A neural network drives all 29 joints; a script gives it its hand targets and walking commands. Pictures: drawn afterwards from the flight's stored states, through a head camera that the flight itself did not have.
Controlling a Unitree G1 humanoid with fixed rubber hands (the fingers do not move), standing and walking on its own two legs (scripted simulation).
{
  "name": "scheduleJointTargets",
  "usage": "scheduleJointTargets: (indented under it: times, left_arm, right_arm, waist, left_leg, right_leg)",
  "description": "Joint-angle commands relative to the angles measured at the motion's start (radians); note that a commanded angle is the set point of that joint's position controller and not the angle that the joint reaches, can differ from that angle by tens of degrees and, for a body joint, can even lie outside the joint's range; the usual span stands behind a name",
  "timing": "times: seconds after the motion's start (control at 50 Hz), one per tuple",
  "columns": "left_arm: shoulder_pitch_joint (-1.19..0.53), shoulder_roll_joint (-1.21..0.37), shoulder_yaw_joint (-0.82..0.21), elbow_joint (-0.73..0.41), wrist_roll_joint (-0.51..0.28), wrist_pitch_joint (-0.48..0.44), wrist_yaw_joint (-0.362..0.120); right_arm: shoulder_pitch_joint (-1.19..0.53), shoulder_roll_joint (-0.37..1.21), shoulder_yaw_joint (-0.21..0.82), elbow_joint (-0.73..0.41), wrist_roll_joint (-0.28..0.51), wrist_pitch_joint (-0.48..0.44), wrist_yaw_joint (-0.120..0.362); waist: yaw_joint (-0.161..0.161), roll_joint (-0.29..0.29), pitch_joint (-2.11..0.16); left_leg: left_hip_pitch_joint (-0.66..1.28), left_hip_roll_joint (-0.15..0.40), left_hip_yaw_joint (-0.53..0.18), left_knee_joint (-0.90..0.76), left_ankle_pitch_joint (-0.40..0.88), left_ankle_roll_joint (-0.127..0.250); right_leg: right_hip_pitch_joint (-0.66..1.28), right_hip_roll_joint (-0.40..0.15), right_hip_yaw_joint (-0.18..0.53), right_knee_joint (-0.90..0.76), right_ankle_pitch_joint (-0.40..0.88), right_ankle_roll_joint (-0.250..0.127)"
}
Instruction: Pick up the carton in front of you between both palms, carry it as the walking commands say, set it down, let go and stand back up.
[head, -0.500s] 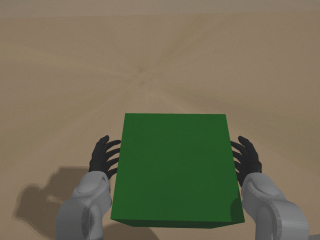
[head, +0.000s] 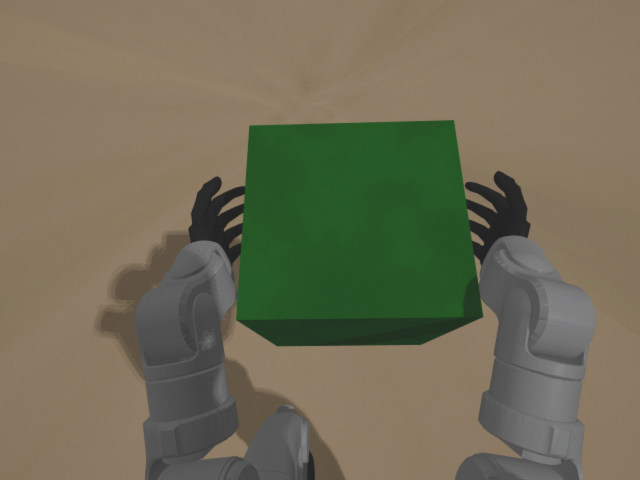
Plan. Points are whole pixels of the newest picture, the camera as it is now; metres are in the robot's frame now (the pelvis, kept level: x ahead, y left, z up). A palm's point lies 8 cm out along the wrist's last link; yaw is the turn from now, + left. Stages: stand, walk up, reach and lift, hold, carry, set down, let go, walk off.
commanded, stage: carry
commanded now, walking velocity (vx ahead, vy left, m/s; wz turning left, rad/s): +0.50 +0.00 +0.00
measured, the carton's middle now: (349, 253) +0.39 +0.02 +0.04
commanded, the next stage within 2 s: none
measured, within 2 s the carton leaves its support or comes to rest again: neither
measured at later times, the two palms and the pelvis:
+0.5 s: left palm (267, 15) +0.70 +0.14 +0.17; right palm (493, 9) +0.69 -0.16 +0.17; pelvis +0.36 +0.00 +0.03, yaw +0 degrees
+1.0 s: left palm out of the picture +1.02 +0.15 +0.19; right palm out of the picture +1.01 -0.16 +0.19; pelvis +0.68 +0.00 +0.05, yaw -1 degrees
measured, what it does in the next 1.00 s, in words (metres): climbs: left foot 0.03 m higher, then right foot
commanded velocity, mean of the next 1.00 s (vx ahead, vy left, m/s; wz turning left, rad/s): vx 0.50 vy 0.00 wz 0.00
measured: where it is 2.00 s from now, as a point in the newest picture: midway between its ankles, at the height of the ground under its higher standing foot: (367, 143)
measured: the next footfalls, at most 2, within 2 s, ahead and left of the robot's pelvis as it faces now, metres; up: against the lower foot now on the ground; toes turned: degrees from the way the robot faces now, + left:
left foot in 0.10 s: +0.29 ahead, +0.10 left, +0.03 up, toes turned +7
right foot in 0.52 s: +0.56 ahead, -0.11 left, +0.06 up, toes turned -7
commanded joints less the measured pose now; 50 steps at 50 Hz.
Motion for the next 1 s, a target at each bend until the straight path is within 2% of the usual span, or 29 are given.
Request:
scheduleJointTargets:
  times: [0.0, 0.04, 0.06, 0.08, 0.1, 0.12, 0.14, 0.16, 0.18, 0.22, 0.26, 0.34, 0.38, 0.44, 0.48, 0.5, 0.52, 0.54, 0.56, 0.6, 0.62, 0.66, 0.74, 0.82, 0.88, 0.92, 0.94, 0.96, 0.98]
  left_arm:
    - [-0.559, -0.639, -0.676, -0.185, -0.206, -0.019, -0.016]
    - [-0.506, -0.613, -0.683, -0.205, -0.202, -0.008, -0.013]
    - [-0.479, -0.599, -0.682, -0.208, -0.196, -0.002, -0.011]
    - [-0.459, -0.587, -0.680, -0.208, -0.187, 0.006, -0.008]
    - [-0.453, -0.571, -0.683, -0.212, -0.175, 0.012, -0.006]
    - [-0.420, -0.588, -0.676, -0.219, -0.173, 0.025, -0.005]
    - [-0.443, -0.560, -0.675, -0.236, -0.176, 0.032, -0.004]
    - [-0.460, -0.581, -0.664, -0.231, -0.173, 0.032, 0.001]
    - [-0.474, -0.582, -0.640, -0.235, -0.159, 0.031, 0.004]
    - [-0.461, -0.582, -0.598, -0.204, -0.118, 0.027, 0.009]
    - [-0.472, -0.576, -0.588, -0.193, -0.100, 0.017, 0.011]
    - [-0.462, -0.541, -0.587, -0.172, -0.076, 0.021, 0.025]
    - [-0.445, -0.525, -0.586, -0.145, -0.069, 0.040, 0.029]
    - [-0.433, -0.522, -0.583, -0.086, -0.070, 0.072, 0.022]
    - [-0.433, -0.532, -0.573, -0.028, -0.073, 0.086, 0.014]
    - [-0.428, -0.536, -0.562, 0.004, -0.074, 0.090, 0.011]
    - [-0.414, -0.543, -0.549, 0.025, -0.077, 0.093, 0.007]
    - [-0.468, -0.543, -0.565, 0.036, -0.088, 0.089, 0.007]
    - [-0.484, -0.594, -0.590, 0.030, -0.109, 0.091, 0.002]
    - [-0.583, -0.680, -0.650, -0.030, -0.168, 0.078, -0.012]
    - [-0.631, -0.715, -0.672, -0.058, -0.187, 0.066, -0.018]
    - [-0.698, -0.760, -0.701, -0.089, -0.224, 0.041, -0.030]
    - [-0.663, -0.714, -0.703, -0.118, -0.240, 0.015, -0.028]
    - [-0.551, -0.618, -0.655, -0.102, -0.197, 0.030, -0.003]
    - [-0.491, -0.579, -0.623, -0.068, -0.155, 0.053, 0.007]
    - [-0.478, -0.570, -0.601, -0.046, -0.129, 0.065, 0.010]
    - [-0.470, -0.568, -0.594, -0.034, -0.118, 0.068, 0.011]
    - [-0.491, -0.568, -0.591, -0.038, -0.108, 0.070, 0.009]
    - [-0.477, -0.594, -0.582, -0.035, -0.100, 0.076, 0.005]
  right_arm:
    - [-0.523, 0.643, 0.635, -0.121, 0.142, -0.031, 0.009]
    - [-0.477, 0.617, 0.638, -0.148, 0.143, -0.019, 0.011]
    - [-0.451, 0.604, 0.640, -0.151, 0.143, -0.012, 0.012]
    - [-0.424, 0.597, 0.644, -0.148, 0.146, -0.004, 0.014]
    - [-0.403, 0.588, 0.646, -0.152, 0.153, 0.003, 0.016]
    - [-0.414, 0.573, 0.656, -0.147, 0.155, 0.007, 0.011]
    - [-0.366, 0.598, 0.679, -0.126, 0.173, 0.011, 0.014]
    - [-0.378, 0.604, 0.696, -0.165, 0.182, 0.016, 0.021]
    - [-0.424, 0.639, 0.721, -0.189, 0.213, 0.017, 0.029]
    - [-0.502, 0.668, 0.761, -0.241, 0.265, 0.008, 0.044]
    - [-0.549, 0.667, 0.775, -0.262, 0.283, -0.003, 0.052]
    - [-0.531, 0.625, 0.764, -0.242, 0.295, 0.003, 0.054]
    - [-0.485, 0.602, 0.735, -0.188, 0.270, 0.019, 0.047]
    - [-0.433, 0.579, 0.680, -0.096, 0.212, 0.047, 0.036]
    - [-0.420, 0.563, 0.643, -0.046, 0.168, 0.062, 0.027]
    - [-0.411, 0.558, 0.625, -0.024, 0.147, 0.068, 0.023]
    - [-0.438, 0.551, 0.607, -0.017, 0.127, 0.073, 0.019]
    - [-0.428, 0.572, 0.591, -0.006, 0.114, 0.076, 0.019]
    - [-0.488, 0.584, 0.587, -0.009, 0.116, 0.074, 0.017]
    - [-0.509, 0.648, 0.570, 0.002, 0.121, 0.061, 0.019]
    - [-0.524, 0.670, 0.564, 0.003, 0.113, 0.051, 0.023]
    - [-0.558, 0.696, 0.573, -0.011, 0.104, 0.030, 0.027]
    - [-0.561, 0.660, 0.603, -0.059, 0.113, 0.003, 0.017]
    - [-0.499, 0.590, 0.605, -0.067, 0.123, 0.018, 0.003]
    - [-0.472, 0.577, 0.600, -0.035, 0.127, 0.040, 0.005]
    - [-0.466, 0.586, 0.594, -0.001, 0.128, 0.051, 0.009]
    - [-0.455, 0.591, 0.589, 0.024, 0.129, 0.054, 0.010]
    - [-0.441, 0.601, 0.585, 0.033, 0.131, 0.055, 0.013]
    - [-0.481, 0.600, 0.593, 0.040, 0.133, 0.051, 0.011]
  waist:
    - [0.019, -0.123, -0.530]
    - [0.007, -0.155, -0.518]
    - [-0.023, -0.181, -0.539]
    - [-0.094, -0.182, -0.605]
    - [-0.154, -0.119, -0.686]
    - [-0.158, 0.202, -0.884]
    - [-0.174, 0.299, -0.888]
    - [-0.174, 0.218, -0.793]
    - [-0.187, 0.086, -0.729]
    - [-0.161, 0.014, -0.639]
    - [-0.139, 0.034, -0.627]
    - [-0.133, 0.089, -0.570]
    - [-0.128, 0.118, -0.524]
    - [-0.113, 0.162, -0.470]
    - [-0.037, 0.141, -0.500]
    - [0.002, 0.085, -0.577]
    - [0.050, -0.048, -0.633]
    - [0.010, -0.349, -0.660]
    - [0.013, -0.253, -0.608]
    - [0.015, -0.035, -0.571]
    - [0.004, -0.015, -0.560]
    - [-0.012, -0.063, -0.570]
    - [-0.003, -0.100, -0.562]
    - [0.009, -0.118, -0.519]
    - [0.014, -0.166, -0.477]
    - [-0.045, -0.184, -0.511]
    - [-0.107, -0.150, -0.592]
    - [-0.170, -0.040, -0.689]
    - [-0.159, 0.281, -0.749]
  left_leg:
    - [-0.020, -0.033, 0.074, -0.255, 0.093, -0.003]
    - [0.168, -0.089, 0.154, -0.458, 0.124, 0.007]
    - [0.310, -0.139, 0.194, -0.512, 0.125, 0.017]
    - [0.552, -0.159, 0.205, -0.612, 0.225, 0.039]
    - [0.850, -0.071, 0.094, -0.591, 0.227, 0.060]
    - [1.244, 0.273, -0.463, -0.567, 0.274, 0.253]
    - [1.311, 0.283, -0.694, -0.678, 0.315, 0.312]
    - [1.286, 0.277, -0.602, -0.651, 0.402, 0.293]
    - [1.233, 0.265, -0.518, -0.614, 0.499, 0.260]
    - [1.089, 0.229, -0.398, -0.645, 0.470, 0.196]
    - [1.035, 0.216, -0.351, -0.684, 0.385, 0.175]
    - [0.981, 0.197, -0.226, -0.740, 0.379, 0.190]
    - [0.893, 0.160, -0.134, -0.770, 0.390, 0.162]
    - [0.826, 0.133, -0.041, -0.756, 0.479, 0.112]
    - [0.770, 0.117, 0.042, -0.565, 0.685, 0.065]
    - [0.669, 0.078, 0.089, -0.382, 0.647, 0.026]
    - [0.483, 0.039, 0.082, -0.133, 0.336, -0.006]
    - [0.154, -0.134, 0.017, 0.108, -0.217, -0.038]
    - [0.048, -0.093, -0.086, 0.272, -0.236, -0.009]
    - [0.008, -0.034, -0.099, 0.339, -0.145, 0.015]
    - [0.014, -0.012, -0.100, 0.301, -0.114, 0.019]
    - [0.033, 0.002, -0.090, 0.238, -0.079, 0.020]
    - [-0.062, 0.016, -0.041, 0.125, -0.047, -0.007]
    - [-0.017, 0.011, 0.016, -0.164, -0.001, -0.021]
    - [0.130, -0.052, 0.123, -0.364, 0.006, -0.007]
    - [0.370, -0.142, 0.209, -0.496, 0.005, 0.015]
    - [0.636, -0.152, 0.204, -0.557, 0.067, 0.037]
    - [0.924, 0.007, -0.043, -0.583, -0.079, 0.074]
    - [1.131, 0.279, -0.642, -0.716, -0.128, 0.240]
  right_leg:
    - [0.504, -0.196, 0.166, -0.024, 0.738, -0.108]
    - [0.453, -0.167, 0.084, 0.003, 0.927, -0.073]
    - [0.419, -0.167, 0.053, 0.081, 1.104, -0.050]
    - [0.351, -0.156, -0.003, 0.245, 1.140, -0.004]
    - [0.154, -0.135, 0.017, 0.429, 0.884, 0.026]
    - [-0.213, -0.027, 0.083, 0.760, 0.261, 0.078]
    - [-0.408, 0.088, 0.148, 0.969, -0.110, 0.075]
    - [-0.541, 0.042, 0.203, 1.067, -0.100, 0.053]
    - [-0.600, 0.010, 0.195, 1.066, -0.076, 0.043]
    - [-0.597, -0.030, 0.191, 0.959, -0.038, 0.039]
    - [-0.571, -0.041, 0.170, 0.874, -0.013, 0.042]
    - [-0.593, -0.063, 0.113, 0.649, 0.031, 0.067]
    - [-0.489, -0.061, 0.076, 0.447, 0.102, 0.069]
    - [-0.323, 0.001, -0.037, 0.247, 0.146, 0.054]
    - [-0.083, 0.066, -0.112, 0.126, 0.191, 0.031]
    - [0.162, 0.067, -0.079, 0.103, 0.170, 0.012]
    - [0.358, -0.134, 0.236, 0.045, -0.042, -0.016]
    - [0.521, -0.362, 0.788, -0.124, -0.044, -0.169]
    - [0.492, -0.364, 0.834, -0.148, 0.023, -0.197]
    - [0.397, -0.322, 0.607, -0.049, 0.307, -0.171]
    - [0.353, -0.304, 0.533, -0.054, 0.328, -0.145]
    - [0.321, -0.280, 0.446, -0.080, 0.250, -0.116]
    - [0.370, -0.278, 0.362, -0.109, 0.281, -0.148]
    - [0.377, -0.231, 0.242, -0.103, 0.433, -0.131]
    - [0.342, -0.205, 0.149, -0.081, 0.615, -0.090]
    - [0.290, -0.184, 0.053, 0.097, 0.906, -0.037]
    - [0.196, -0.163, 0.006, 0.259, 0.919, 0.005]
    - [-0.004, -0.139, 0.016, 0.482, 0.603, 0.049]
    - [-0.354, 0.030, 0.058, 0.762, 0.092, 0.092]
